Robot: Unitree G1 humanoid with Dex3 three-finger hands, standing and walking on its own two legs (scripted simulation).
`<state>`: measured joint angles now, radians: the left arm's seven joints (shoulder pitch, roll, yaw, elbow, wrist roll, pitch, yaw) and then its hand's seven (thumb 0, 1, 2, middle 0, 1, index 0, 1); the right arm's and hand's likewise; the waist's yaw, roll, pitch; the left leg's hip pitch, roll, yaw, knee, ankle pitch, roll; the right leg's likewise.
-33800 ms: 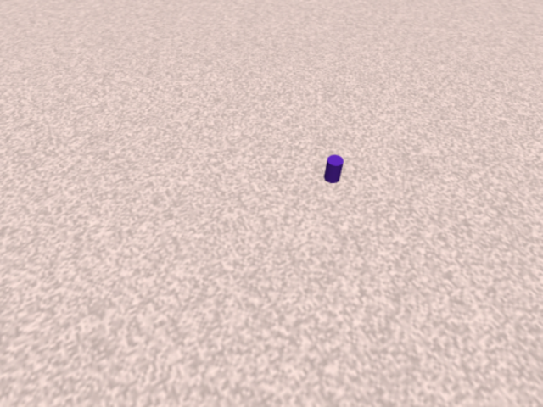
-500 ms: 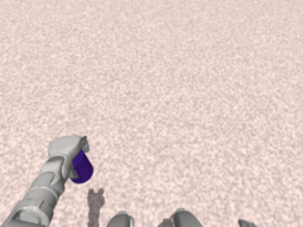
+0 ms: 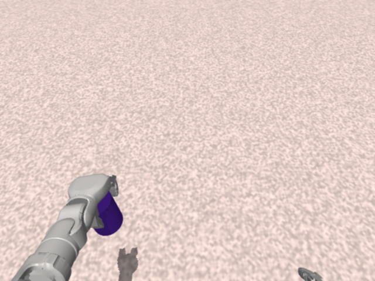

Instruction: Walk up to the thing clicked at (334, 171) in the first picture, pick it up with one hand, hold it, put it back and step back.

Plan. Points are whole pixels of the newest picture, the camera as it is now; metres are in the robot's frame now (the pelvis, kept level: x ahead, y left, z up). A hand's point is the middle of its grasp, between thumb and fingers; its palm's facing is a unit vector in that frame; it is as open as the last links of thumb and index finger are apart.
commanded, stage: hold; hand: left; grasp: from above
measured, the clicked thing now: (102, 211) +0.32 +0.23 -0.13
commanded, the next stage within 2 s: crouch in 1.70 s
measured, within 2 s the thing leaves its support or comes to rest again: neither
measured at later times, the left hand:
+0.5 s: hand (93, 205) +0.30 +0.22 -0.03, palm faces -0.46 -0.06 -0.89, open 10.0 cm
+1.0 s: hand (90, 211) +0.28 +0.22 -0.02, palm faces -0.45 -0.06 -0.89, open 10.0 cm
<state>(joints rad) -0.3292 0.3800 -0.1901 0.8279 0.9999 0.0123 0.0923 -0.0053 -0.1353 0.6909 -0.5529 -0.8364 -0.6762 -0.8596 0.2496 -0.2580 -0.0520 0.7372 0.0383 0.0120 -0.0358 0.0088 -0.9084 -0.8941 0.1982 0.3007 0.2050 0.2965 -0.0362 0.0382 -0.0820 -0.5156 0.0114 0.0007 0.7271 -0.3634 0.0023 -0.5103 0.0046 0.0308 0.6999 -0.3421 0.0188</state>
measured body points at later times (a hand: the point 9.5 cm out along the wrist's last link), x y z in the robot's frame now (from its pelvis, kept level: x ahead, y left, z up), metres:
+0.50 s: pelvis +0.00 +0.00 +0.01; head +0.02 -0.02 +0.46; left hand +0.32 +0.22 +0.02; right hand +0.12 -0.27 -0.11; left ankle +0.00 +0.12 -0.72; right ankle +0.00 -0.13 -0.72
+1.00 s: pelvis -0.02 -0.01 +0.02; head -0.01 -0.03 +0.47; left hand +0.30 +0.22 +0.04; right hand +0.12 -0.27 -0.10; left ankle +0.00 +0.12 -0.72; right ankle +0.00 -0.13 -0.72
